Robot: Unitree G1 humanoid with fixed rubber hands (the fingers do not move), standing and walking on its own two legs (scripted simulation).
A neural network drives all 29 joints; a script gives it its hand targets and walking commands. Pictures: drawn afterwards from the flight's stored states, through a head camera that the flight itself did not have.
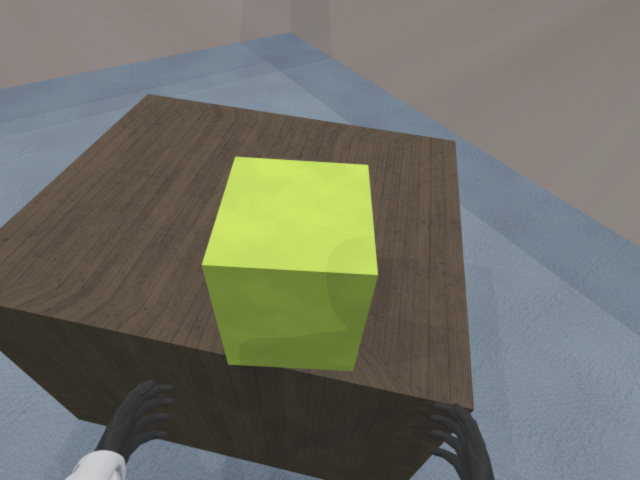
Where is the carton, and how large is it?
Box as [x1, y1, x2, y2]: [202, 157, 377, 370]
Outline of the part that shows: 235,157 202,262 206,283 228,364 352,370 377,276 367,165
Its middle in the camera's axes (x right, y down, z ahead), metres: -0.04 +0.05 +0.60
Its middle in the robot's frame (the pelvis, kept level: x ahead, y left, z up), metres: +0.41 +0.07 +0.00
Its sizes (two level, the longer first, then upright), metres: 0.210 0.200 0.250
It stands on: a pedestal, 0.65 m high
